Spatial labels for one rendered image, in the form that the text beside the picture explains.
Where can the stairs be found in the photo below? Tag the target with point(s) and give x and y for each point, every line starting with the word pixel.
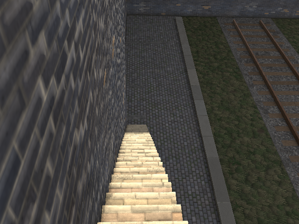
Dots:
pixel 139 191

